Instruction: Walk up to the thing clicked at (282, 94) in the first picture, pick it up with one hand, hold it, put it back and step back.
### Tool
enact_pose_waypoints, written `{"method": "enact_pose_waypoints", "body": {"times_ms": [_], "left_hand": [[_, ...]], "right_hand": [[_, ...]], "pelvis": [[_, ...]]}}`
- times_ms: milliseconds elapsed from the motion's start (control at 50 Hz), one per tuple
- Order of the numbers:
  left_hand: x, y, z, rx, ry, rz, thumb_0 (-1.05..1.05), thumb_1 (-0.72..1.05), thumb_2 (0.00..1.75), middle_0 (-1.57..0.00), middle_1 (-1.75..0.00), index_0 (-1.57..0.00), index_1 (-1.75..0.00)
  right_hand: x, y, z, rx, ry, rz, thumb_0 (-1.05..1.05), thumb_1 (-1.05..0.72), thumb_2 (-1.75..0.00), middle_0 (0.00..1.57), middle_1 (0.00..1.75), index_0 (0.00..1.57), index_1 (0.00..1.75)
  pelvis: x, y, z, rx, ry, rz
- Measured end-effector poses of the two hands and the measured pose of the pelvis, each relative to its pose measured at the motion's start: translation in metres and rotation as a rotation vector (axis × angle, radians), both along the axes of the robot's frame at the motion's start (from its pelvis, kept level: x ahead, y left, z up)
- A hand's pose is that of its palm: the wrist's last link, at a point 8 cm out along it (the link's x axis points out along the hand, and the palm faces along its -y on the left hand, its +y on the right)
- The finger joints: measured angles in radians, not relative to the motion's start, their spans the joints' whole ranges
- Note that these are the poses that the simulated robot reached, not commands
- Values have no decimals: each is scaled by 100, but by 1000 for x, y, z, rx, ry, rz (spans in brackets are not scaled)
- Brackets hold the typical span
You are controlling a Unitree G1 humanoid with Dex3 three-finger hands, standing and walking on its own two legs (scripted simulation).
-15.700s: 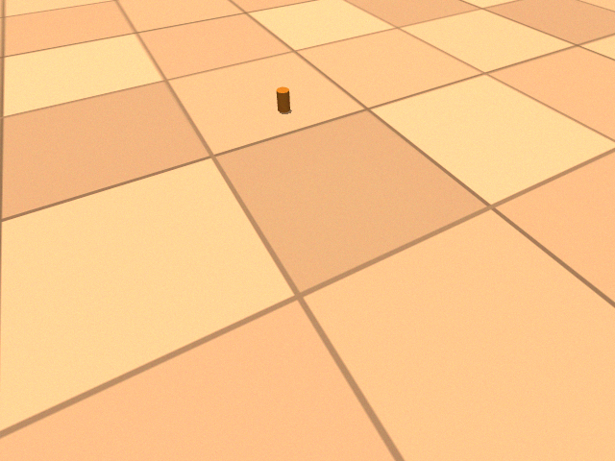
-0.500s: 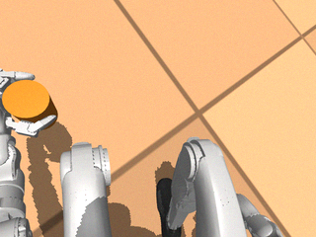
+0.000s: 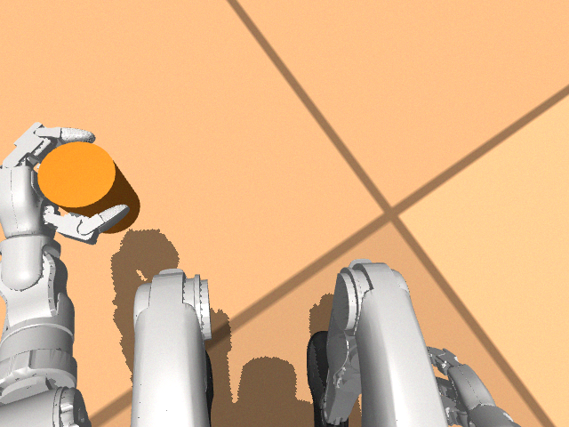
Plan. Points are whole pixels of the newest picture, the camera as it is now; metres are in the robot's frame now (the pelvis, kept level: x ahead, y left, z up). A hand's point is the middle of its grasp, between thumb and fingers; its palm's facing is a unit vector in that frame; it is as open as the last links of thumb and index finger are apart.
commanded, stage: settle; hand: left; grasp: from the side
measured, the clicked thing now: (96, 193) +0.42 +0.26 -0.08
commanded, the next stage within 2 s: lift in 0.60 s
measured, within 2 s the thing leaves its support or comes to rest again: neither
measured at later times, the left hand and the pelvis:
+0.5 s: hand (76, 176) +0.42 +0.26 -0.02, palm faces +0.22 -0.97 -0.06, open 11.0 cm; pelvis +0.00 +0.00 +0.02, yaw +2 degrees
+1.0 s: hand (65, 165) +0.42 +0.25 +0.02, palm faces +0.19 -0.98 -0.05, open 11.0 cm; pelvis +0.00 +0.00 +0.04, yaw +3 degrees
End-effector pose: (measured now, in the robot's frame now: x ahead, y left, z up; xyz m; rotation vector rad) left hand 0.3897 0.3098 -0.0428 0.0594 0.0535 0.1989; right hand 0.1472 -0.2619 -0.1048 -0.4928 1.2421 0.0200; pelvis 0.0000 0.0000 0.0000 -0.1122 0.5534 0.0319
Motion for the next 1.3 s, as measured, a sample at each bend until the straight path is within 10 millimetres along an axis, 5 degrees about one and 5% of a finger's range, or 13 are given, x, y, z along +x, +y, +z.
{"method": "enact_pose_waypoints", "body": {"times_ms": [860,1100,1300], "left_hand": [[5,-7,45,-17,5,17,-4,-52,106,-65,-98,-69,-101],[-5,-8,84,-16,-12,-1,-4,-52,106,-65,-97,-69,-101],[-16,-17,138,-18,-7,-5,-3,-52,107,-65,-98,-69,-101]], "right_hand": [[-20,-1,26,17,-6,-65,0,-93,-91,20,30,20,30],[-8,1,46,44,-57,-82,0,-94,-91,20,29,20,30],[15,9,88,69,-140,-100,0,-93,-91,20,29,20,30]], "pelvis": [[-2,-1,32,32,21,17],[0,-3,56,43,28,25],[4,-2,98,45,29,28]]}}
